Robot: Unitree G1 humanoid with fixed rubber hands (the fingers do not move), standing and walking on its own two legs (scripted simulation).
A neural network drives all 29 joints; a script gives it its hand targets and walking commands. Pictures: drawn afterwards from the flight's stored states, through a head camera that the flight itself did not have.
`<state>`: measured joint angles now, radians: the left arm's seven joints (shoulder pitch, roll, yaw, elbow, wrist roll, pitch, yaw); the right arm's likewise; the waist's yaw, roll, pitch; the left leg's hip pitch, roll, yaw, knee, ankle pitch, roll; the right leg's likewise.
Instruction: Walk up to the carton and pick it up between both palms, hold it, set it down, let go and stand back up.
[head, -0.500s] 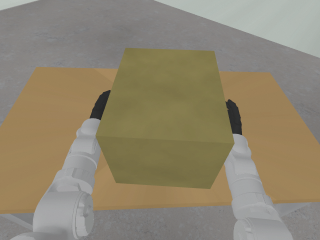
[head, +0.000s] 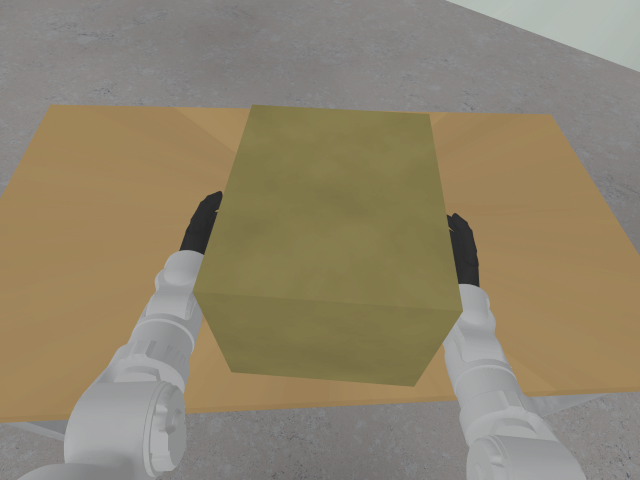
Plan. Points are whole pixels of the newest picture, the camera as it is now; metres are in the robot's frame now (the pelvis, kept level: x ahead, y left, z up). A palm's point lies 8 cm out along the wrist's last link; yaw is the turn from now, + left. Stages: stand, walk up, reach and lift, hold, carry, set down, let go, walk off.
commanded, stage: set down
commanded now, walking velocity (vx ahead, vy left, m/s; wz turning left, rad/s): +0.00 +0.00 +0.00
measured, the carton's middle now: (331, 242) +0.42 -0.03 +0.01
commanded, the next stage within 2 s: none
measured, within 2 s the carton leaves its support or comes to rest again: rests again in 0.36 s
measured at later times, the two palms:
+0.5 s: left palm (205, 254) +0.41 +0.15 +0.00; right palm (455, 289) +0.35 -0.20 +0.00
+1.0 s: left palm (177, 246) +0.39 +0.18 +0.05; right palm (465, 294) +0.33 -0.19 +0.03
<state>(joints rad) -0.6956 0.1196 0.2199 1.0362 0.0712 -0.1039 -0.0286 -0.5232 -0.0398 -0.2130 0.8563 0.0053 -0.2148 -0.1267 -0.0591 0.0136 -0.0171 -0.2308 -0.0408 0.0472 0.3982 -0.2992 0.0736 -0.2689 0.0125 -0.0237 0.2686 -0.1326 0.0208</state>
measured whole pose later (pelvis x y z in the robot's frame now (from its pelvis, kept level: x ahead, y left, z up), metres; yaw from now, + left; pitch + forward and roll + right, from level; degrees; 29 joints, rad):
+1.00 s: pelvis -0.04 +0.00 -0.01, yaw +0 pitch +13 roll -3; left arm -0.81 0.25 0.14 1.18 -0.03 -0.18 -0.03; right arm -0.64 -0.04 -0.21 1.05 0.03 -0.30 -0.19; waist -0.08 0.03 -0.11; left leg -0.45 -0.04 0.05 0.50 -0.27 0.03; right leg -0.47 0.01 -0.02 0.32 -0.08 0.02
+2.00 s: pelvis -0.07 -0.01 -0.01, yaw +1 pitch +0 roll -2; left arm -0.24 0.35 0.12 0.74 -0.17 -0.11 -0.16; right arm -0.01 -0.04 -0.06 0.39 0.06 -0.06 -0.24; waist -0.06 0.00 -0.06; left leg -0.25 -0.04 0.05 0.54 -0.29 0.07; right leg -0.31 0.00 -0.03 0.44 -0.14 0.01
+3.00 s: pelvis -0.04 -0.01 -0.01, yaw +1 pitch -4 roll -3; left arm 0.30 0.35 0.05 0.31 -0.17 -0.12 -0.14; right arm 0.47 -0.04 0.01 0.03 0.06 -0.08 -0.21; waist 0.05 0.04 0.05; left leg -0.14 -0.03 0.05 0.56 -0.36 0.07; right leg -0.19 0.02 -0.02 0.46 -0.20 0.01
